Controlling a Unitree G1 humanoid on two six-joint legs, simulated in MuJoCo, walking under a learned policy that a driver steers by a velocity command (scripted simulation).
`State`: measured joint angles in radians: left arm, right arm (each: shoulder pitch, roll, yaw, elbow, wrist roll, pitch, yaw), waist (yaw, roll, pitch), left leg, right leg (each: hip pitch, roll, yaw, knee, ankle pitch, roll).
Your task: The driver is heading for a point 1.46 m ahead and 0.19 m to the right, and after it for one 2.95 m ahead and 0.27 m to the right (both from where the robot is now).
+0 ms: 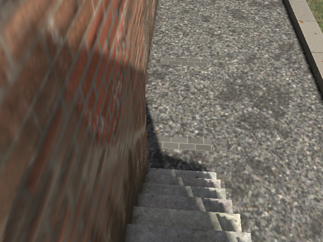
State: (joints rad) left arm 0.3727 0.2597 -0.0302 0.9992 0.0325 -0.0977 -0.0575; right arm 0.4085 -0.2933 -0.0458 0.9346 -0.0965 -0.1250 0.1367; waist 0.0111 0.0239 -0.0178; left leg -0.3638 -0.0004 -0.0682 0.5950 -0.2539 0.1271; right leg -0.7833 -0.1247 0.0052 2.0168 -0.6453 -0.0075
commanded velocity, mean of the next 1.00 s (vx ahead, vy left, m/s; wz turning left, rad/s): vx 0.36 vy -0.12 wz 0.25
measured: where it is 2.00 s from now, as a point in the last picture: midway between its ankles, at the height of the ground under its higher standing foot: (196, 231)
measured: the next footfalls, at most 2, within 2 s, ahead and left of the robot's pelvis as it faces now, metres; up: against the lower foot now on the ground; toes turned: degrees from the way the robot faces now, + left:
right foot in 0.36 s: +0.28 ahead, -0.17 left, -0.22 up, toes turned +7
left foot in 0.74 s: +0.29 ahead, -0.01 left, -0.18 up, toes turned +6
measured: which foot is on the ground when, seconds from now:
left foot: down 0.00-0.38, up 0.40-0.72, down 0.74-0.82, up 0.84-1.00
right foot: up 0.00-0.34, down 0.36-1.00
